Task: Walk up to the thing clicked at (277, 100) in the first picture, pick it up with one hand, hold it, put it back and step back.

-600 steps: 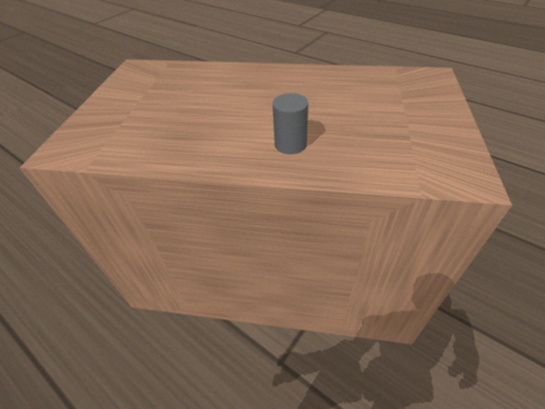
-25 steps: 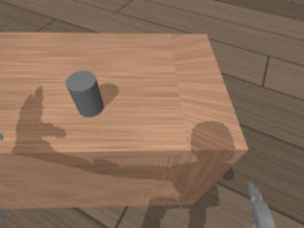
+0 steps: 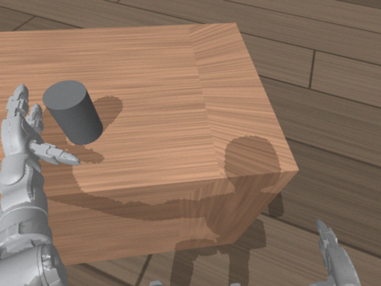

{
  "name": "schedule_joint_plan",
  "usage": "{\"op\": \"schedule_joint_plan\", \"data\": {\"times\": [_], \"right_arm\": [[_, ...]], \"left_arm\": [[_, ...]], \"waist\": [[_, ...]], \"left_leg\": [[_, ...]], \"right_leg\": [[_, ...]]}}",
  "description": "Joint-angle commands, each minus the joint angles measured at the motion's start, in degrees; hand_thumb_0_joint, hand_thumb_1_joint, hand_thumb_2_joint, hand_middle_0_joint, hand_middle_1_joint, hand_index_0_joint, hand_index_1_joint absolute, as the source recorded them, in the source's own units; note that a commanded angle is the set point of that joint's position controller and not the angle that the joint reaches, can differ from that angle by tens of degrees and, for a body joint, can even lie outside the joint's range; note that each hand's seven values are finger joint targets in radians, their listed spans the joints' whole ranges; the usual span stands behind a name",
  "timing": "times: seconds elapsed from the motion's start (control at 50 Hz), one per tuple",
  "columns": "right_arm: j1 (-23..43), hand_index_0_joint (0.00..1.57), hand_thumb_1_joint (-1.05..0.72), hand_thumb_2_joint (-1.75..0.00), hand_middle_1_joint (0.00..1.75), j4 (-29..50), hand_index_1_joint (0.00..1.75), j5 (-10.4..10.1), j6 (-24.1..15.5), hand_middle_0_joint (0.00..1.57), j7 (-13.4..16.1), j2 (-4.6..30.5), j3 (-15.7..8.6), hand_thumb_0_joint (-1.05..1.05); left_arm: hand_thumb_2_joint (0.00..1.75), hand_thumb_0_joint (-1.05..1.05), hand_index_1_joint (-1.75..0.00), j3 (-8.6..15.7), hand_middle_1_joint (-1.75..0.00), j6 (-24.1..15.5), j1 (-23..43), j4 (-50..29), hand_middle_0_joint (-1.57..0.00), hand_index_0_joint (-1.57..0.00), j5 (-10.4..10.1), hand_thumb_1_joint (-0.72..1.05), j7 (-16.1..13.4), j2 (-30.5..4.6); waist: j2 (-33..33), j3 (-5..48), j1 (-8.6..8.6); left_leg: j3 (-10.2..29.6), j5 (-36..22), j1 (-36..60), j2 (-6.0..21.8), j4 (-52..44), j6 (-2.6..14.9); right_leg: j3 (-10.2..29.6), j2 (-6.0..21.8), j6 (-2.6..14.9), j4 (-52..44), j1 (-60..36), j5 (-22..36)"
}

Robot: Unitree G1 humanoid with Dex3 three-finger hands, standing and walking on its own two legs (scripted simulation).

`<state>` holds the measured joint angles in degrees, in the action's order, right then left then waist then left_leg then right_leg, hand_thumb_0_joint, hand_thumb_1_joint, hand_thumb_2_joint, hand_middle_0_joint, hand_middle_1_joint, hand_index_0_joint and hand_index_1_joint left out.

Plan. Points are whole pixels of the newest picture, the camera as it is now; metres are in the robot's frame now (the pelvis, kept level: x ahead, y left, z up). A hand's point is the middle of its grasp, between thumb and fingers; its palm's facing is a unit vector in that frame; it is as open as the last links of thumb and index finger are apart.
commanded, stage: close in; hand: left
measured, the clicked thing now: (76, 114) +0.47 +0.24 +0.08
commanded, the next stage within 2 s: rest palm in 0.28 s
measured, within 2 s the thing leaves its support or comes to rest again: leaves its support in 1.82 s
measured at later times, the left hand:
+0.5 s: hand (76, 123) +0.44 +0.23 +0.09, palm faces +0.22 -0.98 +0.03, open 17.7 cm
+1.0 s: hand (69, 106) +0.48 +0.24 +0.10, palm faces +0.23 -0.97 +0.03, open 15.0 cm
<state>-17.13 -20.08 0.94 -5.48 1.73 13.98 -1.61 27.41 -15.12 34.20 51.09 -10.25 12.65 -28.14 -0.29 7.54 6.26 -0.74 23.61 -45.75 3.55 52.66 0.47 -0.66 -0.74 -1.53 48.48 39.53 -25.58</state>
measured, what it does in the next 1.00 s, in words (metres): stands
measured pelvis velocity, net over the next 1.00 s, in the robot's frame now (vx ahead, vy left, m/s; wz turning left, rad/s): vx -0.02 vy -0.01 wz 0.00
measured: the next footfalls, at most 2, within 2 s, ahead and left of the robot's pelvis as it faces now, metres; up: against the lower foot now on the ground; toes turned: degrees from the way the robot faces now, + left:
none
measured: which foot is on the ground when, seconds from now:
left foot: down 0.00-1.00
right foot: down 0.00-1.00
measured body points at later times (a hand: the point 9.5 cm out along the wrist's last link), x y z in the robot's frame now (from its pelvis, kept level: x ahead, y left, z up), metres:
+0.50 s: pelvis -0.02 -0.01 +0.00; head +0.06 +0.01 +0.44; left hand +0.42 +0.28 +0.09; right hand +0.14 -0.28 -0.04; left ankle +0.01 +0.11 -0.69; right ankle -0.03 -0.14 -0.69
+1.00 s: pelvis -0.02 -0.01 -0.01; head +0.08 +0.02 +0.43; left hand +0.46 +0.29 +0.10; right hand +0.13 -0.27 -0.04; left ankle +0.01 +0.11 -0.69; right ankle -0.03 -0.14 -0.69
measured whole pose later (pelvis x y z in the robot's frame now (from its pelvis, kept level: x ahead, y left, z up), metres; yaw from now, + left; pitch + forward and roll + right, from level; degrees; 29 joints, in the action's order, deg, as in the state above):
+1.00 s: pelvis -0.02 -0.01 -0.01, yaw +0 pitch +17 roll -2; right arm -19.4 -11.7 0.6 -2.7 0.3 13.6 -1.2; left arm 25.5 -14.0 47.6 59.8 -6.6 6.9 -31.1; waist 0.5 6.5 8.8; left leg -0.6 22.3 -48.8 3.7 53.8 0.1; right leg -0.6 -0.9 -1.0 51.1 43.3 -25.1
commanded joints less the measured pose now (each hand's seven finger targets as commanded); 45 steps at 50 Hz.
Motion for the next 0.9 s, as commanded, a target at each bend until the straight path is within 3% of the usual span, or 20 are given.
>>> {"op": "schedule_joint_plan", "data": {"times": [0.0, 0.06, 0.12, 0.14, 0.18, 0.24, 0.26, 0.34, 0.38, 0.44, 0.46, 0.52, 0.56, 0.58, 0.64, 0.68, 0.72, 0.78, 0.8, 0.88], "right_arm": [[-4.1, 0.05, 0.53, -0.05, 0.05, 8.7, 0.05, -0.9, -2.4, 0.05, 0.6, 9.1, -4.9, 0.00], [-3.7, 0.05, 0.53, -0.05, 0.05, 13.1, 0.05, -1.2, -2.3, 0.05, 0.2, 8.9, -4.4, 0.00], [-5.7, 0.05, 0.54, -0.05, 0.05, 10.7, 0.05, -1.3, -2.0, 0.05, -0.1, 8.0, -4.4, 0.00], [-3.6, 0.05, 0.54, -0.05, 0.05, 13.5, 0.05, -1.3, -2.3, 0.05, -0.1, 9.3, -5.3, 0.00], [-2.7, 0.05, 0.53, -0.05, 0.05, 14.5, 0.05, -1.2, -2.3, 0.05, -0.4, 7.8, -3.6, 0.00], [-2.7, 0.05, 0.53, -0.05, 0.05, 13.7, 0.05, -1.0, -1.9, 0.05, -0.2, 8.6, -5.1, 0.00], [-1.6, 0.05, 0.53, -0.05, 0.05, 15.1, 0.05, -1.0, -2.0, 0.05, -0.1, 9.6, -5.9, 0.00], [-2.8, 0.05, 0.52, -0.05, 0.05, 14.5, 0.05, -0.9, -1.4, 0.05, -0.2, 7.6, -4.1, 0.00], [-1.6, 0.05, 0.53, -0.05, 0.05, 15.9, 0.05, -0.8, -1.3, 0.05, -0.1, 9.0, -5.3, 0.00], [-3.0, 0.05, 0.53, -0.05, 0.05, 13.7, 0.05, -0.8, -0.6, 0.05, -0.5, 7.6, -4.7, 0.00], [-1.3, 0.05, 0.53, -0.05, 0.05, 16.2, 0.05, -0.8, -0.8, 0.05, -0.3, 9.6, -6.3, 0.00], [-1.4, 0.05, 0.53, -0.05, 0.05, 17.4, 0.05, -0.7, -0.7, 0.05, -0.6, 8.7, -5.3, 0.00], [-1.0, 0.05, 0.52, -0.05, 0.05, 17.2, 0.05, -0.7, -0.7, 0.05, -0.7, 7.0, -3.8, 0.00], [0.3, 0.05, 0.52, -0.05, 0.05, 19.0, 0.05, -0.8, -0.8, 0.05, -0.6, 7.3, -3.7, 0.00], [-1.2, 0.05, 0.52, -0.05, 0.05, 19.2, 0.05, -0.8, -0.8, 0.05, -0.3, 7.1, -3.2, 0.00], [-3.8, 0.05, 0.52, -0.05, 0.05, 15.6, 0.05, -0.8, -0.5, 0.05, -0.2, 7.5, -4.1, 0.00], [-4.7, 0.05, 0.52, -0.05, 0.05, 14.6, 0.05, -0.6, -0.5, 0.05, -0.1, 9.9, -6.4, 0.00], [-3.1, 0.05, 0.52, -0.05, 0.05, 17.9, 0.05, -0.5, -0.7, 0.05, -0.5, 8.7, -5.4, 0.00], [-2.6, 0.05, 0.52, -0.05, 0.05, 17.6, 0.05, -0.5, -0.8, 0.05, -0.5, 9.1, -5.4, 0.00], [-0.5, 0.05, 0.51, -0.05, 0.05, 17.5, 0.05, -0.5, -0.8, 0.05, -0.8, 6.6, -3.2, 0.00]], "left_arm": [[0.01, 0.00, -0.03, 0.1, -0.04, -3.0, 15.6, -11.5, -0.06, -0.08, -1.0, -0.60, -1.6, -12.7], [0.00, 0.00, -0.03, -0.1, -0.03, -2.8, 19.4, -15.4, -0.07, -0.08, -1.0, -0.61, -1.0, -14.3], [0.00, 0.00, -0.03, -3.0, -0.03, -2.4, 20.3, -14.2, -0.06, -0.07, -0.8, -0.61, -1.0, -10.7], [0.00, 0.00, -0.03, -0.3, -0.03, -2.7, 22.5, -17.0, -0.07, -0.08, -1.3, -0.61, -1.4, -13.5], [0.00, 0.00, -0.02, -2.4, -0.02, -2.5, 23.8, -17.3, -0.07, -0.07, -0.9, -0.61, -1.7, -11.5], [0.00, 0.00, -0.02, -3.4, -0.02, -2.5, 24.8, -15.6, -0.07, -0.08, 0.1, -0.61, -3.0, -11.5], [0.00, 0.00, -0.02, -1.7, -0.02, -2.5, 25.1, -16.4, -0.07, -0.07, 0.3, -0.61, -3.6, -13.3], [0.00, 0.00, -0.01, -3.2, -0.02, -2.5, 26.0, -13.6, -0.07, -0.08, 0.5, -0.61, -4.2, -11.4], [0.00, 0.00, -0.02, -1.3, -0.01, -2.6, 26.3, -12.8, -0.10, -0.10, 1.1, -0.61, -4.9, -13.9], [0.00, 0.00, -0.02, -2.2, -0.01, -2.1, 25.7, -10.5, -0.11, -0.11, 1.0, -0.61, -6.2, -10.9], [0.00, 0.00, -0.02, -0.3, -0.01, -2.2, 25.9, -11.0, -0.11, -0.11, 1.1, -0.61, -6.8, -13.1], [0.00, 0.00, -0.02, -0.6, -0.01, -2.5, 26.4, -9.0, -0.12, -0.12, 2.0, -0.61, -6.8, -13.4], [0.00, 0.00, -0.12, -2.3, -0.12, -3.2, 29.3, -10.2, -0.27, -0.28, 2.4, -0.61, -6.3, -12.6], [0.02, 0.00, -0.15, -0.8, -0.16, -3.6, 31.1, -11.5, -0.31, -0.32, 2.4, -0.61, -6.2, -15.8], [0.08, 0.00, -0.22, -0.6, -0.23, -3.8, 35.0, -10.9, -0.39, -0.39, 2.1, -0.61, -6.5, -16.6], [0.11, 0.00, -0.26, -3.3, -0.27, -3.3, 34.9, -6.9, -0.43, -0.44, 2.0, -0.61, -6.4, -13.2], [0.12, 0.00, -0.28, -1.4, -0.29, -2.8, 33.9, -5.9, -0.46, -0.46, 3.0, -0.61, -6.8, -17.6], [0.12, 0.00, -0.29, -2.3, -0.30, -2.3, 35.4, -3.9, -0.48, -0.49, 3.7, -0.61, -6.8, -15.6], [0.12, 0.00, -0.30, -0.5, -0.31, -2.6, 36.3, -5.2, -0.49, -0.50, 3.5, -0.61, -6.8, -17.8], [0.24, 0.00, -0.43, -2.1, -0.43, -3.4, 40.8, -5.8, -0.60, -0.61, 3.1, -0.55, -5.8, -16.7]], "waist": [[-3.2, 20.2, -0.52], [-4.0, 21.9, 0.00], [-5.0, 18.5, 0.72], [-5.2, 20.6, 0.50], [-7.3, 21.0, 0.12], [-7.0, 20.8, 0.44], [-6.0, 21.7, 0.09], [-5.6, 22.2, 0.34], [-5.0, 22.6, 0.26], [-4.9, 20.1, -0.36], [-3.8, 21.2, 0.05], [-2.8, 21.9, 0.46], [-4.0, 22.4, 0.82], [-3.6, 24.2, 0.39], [-5.3, 24.8, 1.04], [-5.9, 20.3, 2.58], [-6.8, 20.8, 2.54], [-6.3, 22.4, 3.56], [-7.0, 22.4, 2.60], [-8.7, 24.8, 2.40]], "left_leg": [[1.9, -25.6, 21.4, -0.7, -4.1, 0.84], [1.3, -24.7, 22.1, -1.0, -3.8, 1.10], [0.7, -21.6, 21.2, -1.4, -3.9, 1.08], [1.1, -22.3, 22.2, -1.1, -3.8, 0.99], [1.2, -22.1, 23.7, -1.1, -3.9, 0.71], [1.2, -18.8, 22.4, -1.2, -4.3, 0.67], [1.3, -18.9, 22.4, -1.1, -4.2, 0.77], [1.3, -19.1, 21.4, -1.2, -3.9, 0.95], [1.2, -17.6, 20.0, -1.4, -4.1, 0.99], [1.0, -14.7, 18.3, -1.5, -4.9, 0.84], [1.1, -15.4, 18.5, -1.3, -4.7, 0.94], [1.0, -17.7, 17.6, -1.2, -4.0, 1.17], [0.8, -18.4, 18.3, -1.3, -3.7, 1.14], [0.9, -18.7, 18.7, -1.3, -3.8, 1.17], [0.6, -17.4, 19.5, -1.5, -3.9, 1.06], [0.5, -13.1, 18.7, -1.6, -4.6, 1.01], [0.8, -12.8, 18.7, -1.5, -4.6, 0.96], [0.8, -15.6, 19.8, -1.3, -3.5, 1.00], [1.2, -16.6, 19.5, -1.2, -3.7, 0.72], [1.4, -16.7, 20.4, -1.0, -3.9, 0.54]], "right_leg": [[-1.2, -0.9, 1.65, -3.9, -3.1, 22.7], [-0.9, -0.6, 1.25, -3.9, -4.1, 23.6], [-0.3, -0.3, 1.23, -4.0, -1.9, 21.9], [-0.6, -0.4, 1.27, -3.8, -2.2, 21.5], [-0.7, -0.2, 1.46, -3.7, -1.5, 20.3], [-0.6, -0.3, 1.63, -3.8, -2.2, 18.3], [-0.6, -0.2, 1.56, -3.8, -2.6, 18.5], [-0.4, -0.3, 1.52, -3.7, -3.7, 19.4], [-0.3, -0.2, 1.51, -3.9, -4.4, 18.7], [-0.2, -0.2, 1.76, -4.2, -3.2, 15.8], [-0.3, -0.4, 1.61, -4.1, -3.6, 16.5], [-0.2, -0.4, 1.48, -3.5, -4.3, 19.2], [0.1, -0.4, 1.47, -3.3, -3.9, 19.7], [0.1, -0.3, 1.47, -3.2, -5.2, 19.9], [0.4, -0.2, 1.41, -3.6, -5.4, 19.1], [0.6, -0.4, 1.52, -4.6, -1.2, 15.3], [0.4, -0.4, 1.65, -4.6, -0.1, 14.7], [0.2, -0.5, 1.62, -4.1, 0.7, 16.8], [-0.3, -0.7, 1.86, -3.6, 0.1, 17.1], [-0.5, -0.8, 2.14, -3.3, -0.1, 16.3]]}}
